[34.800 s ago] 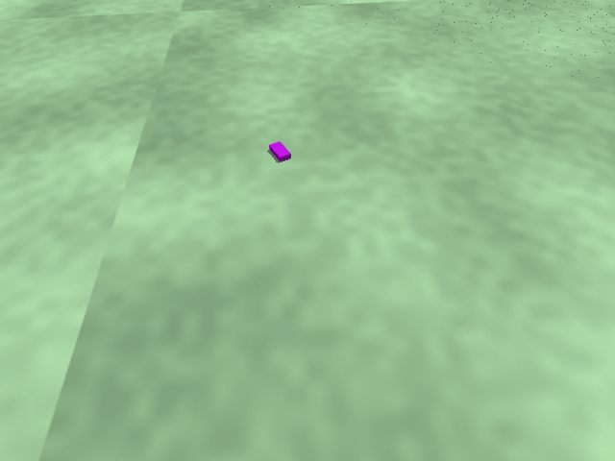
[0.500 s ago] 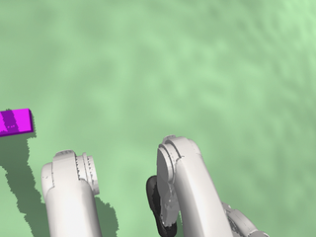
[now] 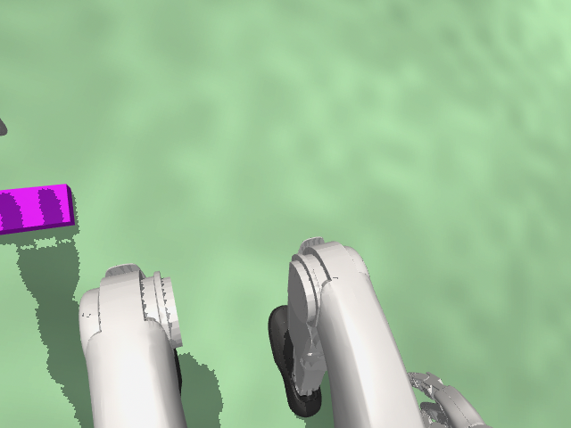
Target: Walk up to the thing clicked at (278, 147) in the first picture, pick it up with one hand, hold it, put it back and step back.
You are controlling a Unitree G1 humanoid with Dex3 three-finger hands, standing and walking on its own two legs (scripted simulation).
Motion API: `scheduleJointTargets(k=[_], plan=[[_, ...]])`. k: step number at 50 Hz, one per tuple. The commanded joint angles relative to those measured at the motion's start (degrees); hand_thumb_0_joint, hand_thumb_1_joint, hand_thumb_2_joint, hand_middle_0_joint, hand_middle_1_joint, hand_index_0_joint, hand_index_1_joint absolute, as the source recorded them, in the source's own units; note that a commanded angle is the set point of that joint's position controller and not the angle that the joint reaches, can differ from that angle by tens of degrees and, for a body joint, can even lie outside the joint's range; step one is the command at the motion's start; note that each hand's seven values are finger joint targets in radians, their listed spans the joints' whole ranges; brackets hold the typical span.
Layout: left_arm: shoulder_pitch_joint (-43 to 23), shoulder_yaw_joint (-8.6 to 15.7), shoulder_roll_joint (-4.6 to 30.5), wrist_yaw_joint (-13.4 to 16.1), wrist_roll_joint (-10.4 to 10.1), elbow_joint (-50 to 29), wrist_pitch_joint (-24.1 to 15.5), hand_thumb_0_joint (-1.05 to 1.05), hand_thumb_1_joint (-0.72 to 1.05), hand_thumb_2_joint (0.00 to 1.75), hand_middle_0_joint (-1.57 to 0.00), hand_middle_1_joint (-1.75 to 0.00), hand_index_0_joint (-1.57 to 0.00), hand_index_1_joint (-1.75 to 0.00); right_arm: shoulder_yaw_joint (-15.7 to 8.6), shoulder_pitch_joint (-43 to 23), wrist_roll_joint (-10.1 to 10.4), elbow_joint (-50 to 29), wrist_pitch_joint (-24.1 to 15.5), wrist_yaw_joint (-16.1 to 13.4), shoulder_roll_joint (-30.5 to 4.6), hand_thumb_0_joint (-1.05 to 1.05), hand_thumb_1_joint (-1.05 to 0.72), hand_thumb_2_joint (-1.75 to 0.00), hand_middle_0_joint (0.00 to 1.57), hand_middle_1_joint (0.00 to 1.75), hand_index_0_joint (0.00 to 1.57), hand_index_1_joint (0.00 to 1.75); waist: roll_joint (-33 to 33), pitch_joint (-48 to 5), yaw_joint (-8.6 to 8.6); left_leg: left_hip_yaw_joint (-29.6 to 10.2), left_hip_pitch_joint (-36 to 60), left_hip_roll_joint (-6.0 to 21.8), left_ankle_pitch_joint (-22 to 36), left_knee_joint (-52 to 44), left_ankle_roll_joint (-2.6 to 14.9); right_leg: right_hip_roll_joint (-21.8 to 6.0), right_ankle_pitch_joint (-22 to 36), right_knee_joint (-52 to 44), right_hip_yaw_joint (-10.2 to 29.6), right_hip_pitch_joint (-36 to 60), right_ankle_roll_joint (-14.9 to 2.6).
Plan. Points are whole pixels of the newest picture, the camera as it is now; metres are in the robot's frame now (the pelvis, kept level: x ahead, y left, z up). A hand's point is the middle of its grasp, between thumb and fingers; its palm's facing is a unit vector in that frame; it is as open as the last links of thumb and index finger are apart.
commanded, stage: home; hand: left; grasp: from above
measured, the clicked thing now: (26, 209) +0.44 +0.35 -0.30
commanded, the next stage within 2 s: none
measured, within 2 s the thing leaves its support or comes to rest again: neither
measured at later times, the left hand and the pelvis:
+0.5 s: hand out of the picture +0.36 +0.34 -0.02, palm faces -0.32 -0.42 -0.85, open 9.4 cm; pelvis +0.01 +0.00 +0.10, yaw +4 degrees
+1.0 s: hand out of the picture +0.25 +0.25 +0.20, palm faces +0.08 -0.92 -0.39, open 7.3 cm; pelvis +0.04 +0.00 +0.29, yaw +9 degrees
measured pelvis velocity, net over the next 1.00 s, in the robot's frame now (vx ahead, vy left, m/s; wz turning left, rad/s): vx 0.04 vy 0.00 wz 0.16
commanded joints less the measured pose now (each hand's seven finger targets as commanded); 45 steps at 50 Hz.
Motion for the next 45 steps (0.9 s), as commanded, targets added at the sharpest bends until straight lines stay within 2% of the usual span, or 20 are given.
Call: scheduleJointTargets(k=[1, 2, 3, 5, 7, 9, 12, 14, 16, 19, 22, 23, 26, 27, 28, 32, 36, 41, 42, 45], plan=[[-17.85, 3.70, 18.10, 4.52, -0.37, -11.09, 1.67, 0.00, -0.42, 0.91, -0.14, -0.94, -0.15, -0.92, -5.01, 10.13, -0.38, -0.59, -1.07, -0.82, -14.32, 0.00, -0.89, -0.89, 0.20, 0.30, 0.20, 0.30, 30.00, -42.01, 1.75, 4.84, 35.07, -0.08, 4.56, -17.18, 0.38, 1.05, 7.15, -11.82, -4.40, 13.81, -4.37], [-17.38, 2.57, 16.41, 4.27, -0.65, -11.87, 2.59, 0.00, -0.41, 0.90, -0.15, -0.92, -0.16, -0.91, -5.63, 10.03, -0.15, -0.57, -1.25, -0.79, -13.95, 0.00, -0.89, -0.89, 0.20, 0.30, 0.20, 0.30, 30.37, -43.27, 1.91, 4.65, 36.22, 0.16, 5.02, -17.39, 0.34, 1.12, 7.61, -11.83, -4.33, 12.96, -4.54], [-17.39, 3.13, 16.76, 4.05, -1.20, -13.79, 3.32, 0.00, -0.41, 0.90, -0.16, -0.91, -0.16, -0.90, -6.16, 10.39, 0.15, -0.49, -1.26, -0.76, -14.18, 0.00, -0.90, -0.90, 0.20, 0.30, 0.20, 0.30, 31.50, -44.95, 2.38, 4.77, 37.04, 0.01, 5.87, -17.93, 0.31, 1.02, 8.46, -11.89, -4.35, 13.21, -4.48], [-13.05, 2.24, 13.62, 3.15, -2.75, -13.21, 5.22, 0.00, -0.40, 0.89, -0.15, -0.91, -0.16, -0.90, -7.14, 11.18, 0.74, -0.18, -1.26, -0.47, -13.86, 0.00, -0.89, -0.89, 0.20, 0.30, 0.20, 0.30, 29.26, -44.58, 2.88, 4.83, 36.64, -0.18, 7.42, -18.49, 0.48, 0.76, 9.98, -12.40, -4.35, 13.60, -4.34], [-11.72, 0.84, 11.29, 1.62, -4.15, -14.43, 6.78, 0.00, -0.24, 0.90, -0.24, -0.75, -0.22, -0.74, -7.87, 12.68, 1.33, 0.25, -1.09, -0.23, -13.20, 0.00, -0.88, -0.90, 0.20, 0.30, 0.20, 0.30, 26.46, -44.59, 2.35, 5.72, 35.85, -0.32, 8.67, -18.02, 1.06, 0.91, 11.33, -14.59, -3.60, 15.56, -3.99], [-9.91, 3.09, 13.34, 0.27, -6.18, -19.95, 8.01, 0.00, -0.11, 0.86, -0.23, -0.59, -0.21, -0.61, -8.99, 13.67, 2.29, 0.05, -0.72, 0.01, -12.86, 0.00, -0.89, -0.90, 0.20, 0.30, 0.20, 0.30, 25.62, -48.68, 5.02, 6.48, 36.70, -0.43, 10.14, -18.93, 1.38, 0.97, 12.33, -16.14, -2.40, 19.89, -3.94], [-4.14, 3.29, 9.49, -2.81, -11.30, -26.61, 10.01, 0.00, 0.12, 0.79, -0.20, -0.44, -0.19, -0.45, -11.02, 14.01, 3.84, -1.26, -0.57, 0.42, -12.10, 0.00, -0.89, -0.90, 0.20, 0.30, 0.20, 0.30, 23.65, -50.17, 6.24, 6.59, 38.57, -0.65, 10.25, -22.28, 1.51, 0.43, 12.00, -18.77, -1.68, 22.32, -3.93], [-0.31, 3.79, 7.63, -5.13, -14.96, -33.07, 11.21, 0.00, 0.28, 0.76, -0.19, -0.36, -0.18, -0.37, -12.61, 14.31, 5.29, -1.89, -0.35, 0.36, -11.41, 0.00, -0.90, -0.90, 0.20, 0.30, 0.20, 0.30, 23.24, -53.66, 8.26, 6.48, 42.95, -0.48, 11.77, -24.99, 1.52, 0.38, 12.70, -20.76, -0.59, 24.54, -3.93], [3.92, 4.89, 5.92, -7.22, -19.60, -40.25, 12.68, 0.00, 0.44, 0.75, -0.18, -0.31, -0.18, -0.31, -13.59, 13.56, 6.47, -3.57, -0.12, 0.01, -10.86, 0.00, -0.90, -0.90, 0.20, 0.30, 0.20, 0.30, 22.18, -53.68, 9.08, 6.19, 43.19, -0.55, 9.29, -28.18, 1.61, 0.04, 10.98, -23.17, 0.09, 26.13, -4.02], [11.59, 2.61, -0.90, -10.62, -26.58, -44.52, 15.17, 0.00, 0.68, 0.81, -0.18, -0.28, -0.18, -0.28, -13.48, 11.64, 7.90, -4.81, 0.00, -0.84, -9.07, 0.00, -0.90, -0.90, 0.20, 0.30, 0.20, 0.30, 15.23, -46.99, 8.23, 6.07, 39.63, -0.40, 4.42, -31.29, 2.42, 0.39, 7.99, -28.14, 0.97, 28.05, -3.75], [19.28, 2.05, -4.58, -13.78, -32.79, -51.53, 17.31, 0.00, 0.90, 0.90, -0.20, -0.30, -0.20, -0.30, -13.75, 9.65, 8.77, -6.15, -0.18, -1.73, -8.31, 0.00, -0.90, -0.90, 0.20, 0.30, 0.20, 0.30, 13.79, -46.35, 9.40, 5.85, 42.66, -0.18, 4.61, -35.10, 2.49, 0.10, 8.36, -31.45, 1.87, 32.40, -3.68], [19.80, 2.44, -4.40, -14.54, -34.75, -54.83, 17.94, 0.00, 0.90, 0.90, -0.20, -0.30, -0.20, -0.30, -13.88, 8.94, 9.13, -6.94, -0.26, -2.10, -8.46, 0.00, -0.90, -0.90, 0.20, 0.30, 0.20, 0.30, 13.63, -45.68, 9.63, 5.55, 43.44, 0.01, 3.04, -36.62, 2.51, 0.05, 7.03, -32.86, 2.04, 32.72, -3.68], [23.56, 0.55, -9.16, -16.45, -40.53, -61.40, 19.13, 0.00, 0.90, 0.90, -0.20, -0.30, -0.20, -0.30, -13.90, 6.98, 9.99, -8.28, -0.93, -3.29, -7.78, 0.00, -0.90, -0.90, 0.20, 0.30, 0.20, 0.30, 13.66, -43.19, 8.90, 5.13, 46.91, 0.41, 2.31, -40.96, 2.28, -0.29, 6.97, -36.08, 2.64, 35.71, -3.70], [25.71, 2.48, -8.06, -16.42, -41.85, -61.90, 19.70, 0.00, 0.90, 0.90, -0.20, -0.30, -0.20, -0.30, -13.81, 6.46, 10.19, -8.64, -1.14, -3.75, -7.84, 0.00, -0.90, -0.90, 0.20, 0.30, 0.20, 0.30, 12.64, -42.78, 9.88, 4.97, 48.21, 0.51, 1.47, -42.33, 2.31, -0.31, 6.27, -37.25, 2.81, 36.75, -3.64], [28.43, 1.38, -9.93, -16.63, -43.19, -63.76, 20.12, 0.00, 0.90, 0.90, -0.20, -0.30, -0.20, -0.30, -13.72, 5.64, 10.59, -9.36, -1.38, -4.18, -7.61, 0.00, -0.90, -0.90, 0.20, 0.30, 0.20, 0.30, 13.41, -42.10, 9.92, 4.91, 49.72, 0.55, 1.27, -44.17, 2.12, -0.38, 6.14, -38.09, 2.91, 37.67, -3.72], [34.57, 1.03, -14.15, -16.66, -48.52, -69.82, 22.56, 0.00, 0.90, 0.90, -0.20, -0.30, -0.20, -0.30, -13.59, 3.31, 11.24, -11.28, -2.84, -5.92, -6.91, 0.00, -0.90, -0.90, 0.20, 0.30, 0.20, 0.30, 13.62, -40.22, 9.94, 4.62, 56.13, 0.61, 0.09, -50.12, 1.70, -0.73, 5.41, -43.12, 3.50, 41.49, -3.68], [40.57, 1.20, -16.77, -16.33, -54.21, -76.37, 25.75, 0.00, 0.90, 0.90, -0.20, -0.30, -0.20, -0.30, -13.31, 1.62, 11.55, -12.58, -4.52, -7.51, -6.26, 0.00, -0.90, -0.90, 0.20, 0.30, 0.20, 0.30, 14.26, -39.89, 10.18, 4.59, 62.29, 0.38, 0.60, -55.21, 1.41, -1.06, 5.42, -48.04, 4.40, 46.87, -3.61], [48.72, 0.71, -20.53, -15.75, -61.70, -80.39, 30.22, 0.00, 0.90, 0.90, -0.20, -0.30, -0.20, -0.30, -12.36, -0.15, 11.99, -14.36, -6.58, -9.66, -5.11, 0.00, -0.90, -0.90, 0.20, 0.30, 0.20, 0.30, 12.78, -34.47, 10.20, 3.49, 68.21, 0.21, -4.01, -62.99, 1.45, -1.09, 2.25, -55.70, 5.17, 52.66, -3.30], [50.18, -0.18, -22.10, -15.78, -63.35, -81.49, 30.96, 0.00, 0.90, 0.90, -0.20, -0.30, -0.20, -0.30, -12.29, 0.10, 12.09, -14.71, -6.97, -10.05, -4.74, 0.00, -0.90, -0.90, 0.20, 0.30, 0.20, 0.30, 13.08, -34.19, 9.48, 3.71, 69.65, 0.05, -2.85, -64.18, 1.38, -1.27, 2.87, -57.19, 5.33, 54.53, -3.33], [55.13, 0.07, -23.53, -15.27, -67.61, -84.99, 33.40, 0.00, 0.90, 0.90, -0.20, -0.30, -0.20, -0.30, -11.73, 1.04, 12.20, -15.64, -7.98, -11.27, -3.60, 0.00, -0.90, -0.90, 0.20, 0.30, 0.20, 0.30, 11.64, -33.97, 9.53, 4.87, 74.30, -0.24, 1.44, -67.26, 1.42, -1.35, 5.71, -62.51, 5.79, 61.18, -3.19]])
